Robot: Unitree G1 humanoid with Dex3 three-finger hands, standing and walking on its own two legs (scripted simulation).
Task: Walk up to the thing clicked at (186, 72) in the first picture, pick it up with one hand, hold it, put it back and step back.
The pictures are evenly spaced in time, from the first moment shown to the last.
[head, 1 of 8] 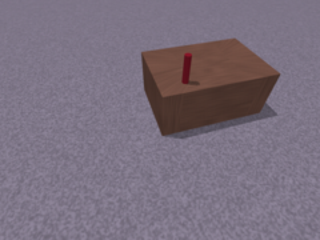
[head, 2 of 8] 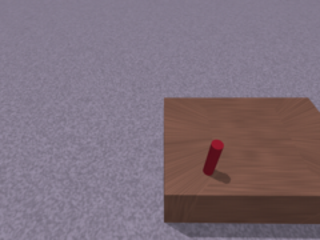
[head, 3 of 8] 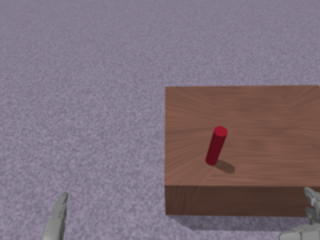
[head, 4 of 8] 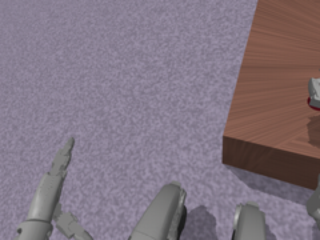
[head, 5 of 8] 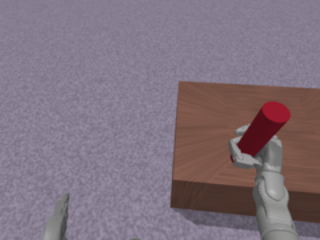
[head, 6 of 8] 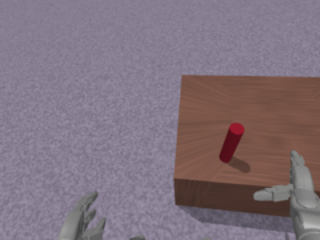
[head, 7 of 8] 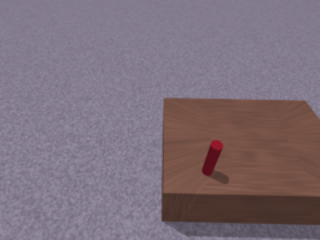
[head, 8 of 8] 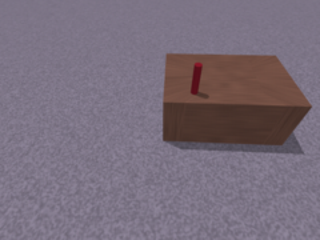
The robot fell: no
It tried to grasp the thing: yes
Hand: right
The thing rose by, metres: 0.32
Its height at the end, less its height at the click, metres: +0.00
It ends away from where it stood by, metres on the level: 0.01
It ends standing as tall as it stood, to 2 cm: yes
